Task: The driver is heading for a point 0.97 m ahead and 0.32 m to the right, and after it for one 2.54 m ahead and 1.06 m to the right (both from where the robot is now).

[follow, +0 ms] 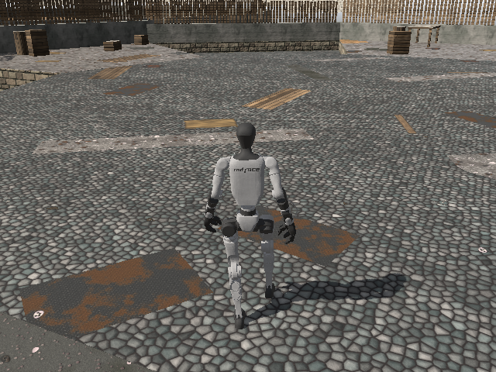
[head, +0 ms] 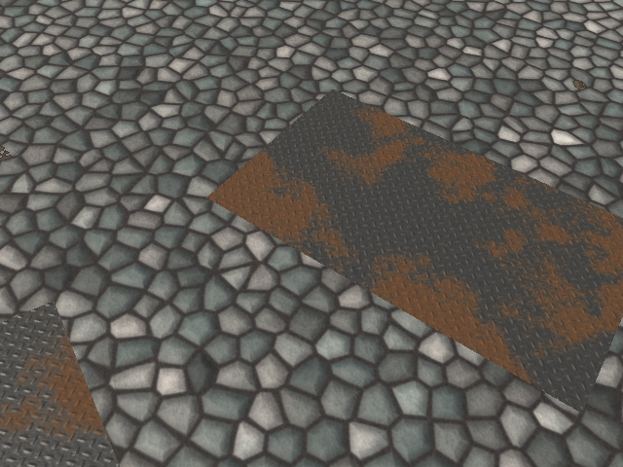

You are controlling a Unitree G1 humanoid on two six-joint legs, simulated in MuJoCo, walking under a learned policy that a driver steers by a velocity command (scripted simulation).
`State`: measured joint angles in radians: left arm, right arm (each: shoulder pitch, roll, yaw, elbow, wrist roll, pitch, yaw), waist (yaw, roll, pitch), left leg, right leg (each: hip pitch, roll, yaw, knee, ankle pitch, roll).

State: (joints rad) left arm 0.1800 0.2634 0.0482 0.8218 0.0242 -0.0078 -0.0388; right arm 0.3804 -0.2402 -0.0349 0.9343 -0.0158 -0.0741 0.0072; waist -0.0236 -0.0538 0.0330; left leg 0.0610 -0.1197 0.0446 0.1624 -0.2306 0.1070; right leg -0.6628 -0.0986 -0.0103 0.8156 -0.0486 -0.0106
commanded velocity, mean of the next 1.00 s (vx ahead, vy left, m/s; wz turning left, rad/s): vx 0.50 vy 0.00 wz -0.50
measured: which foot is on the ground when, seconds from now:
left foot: down 0.00-0.20, up 0.22-0.66, down 0.68-1.00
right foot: up 0.00-0.16, down 0.18-0.70, up 0.72-1.00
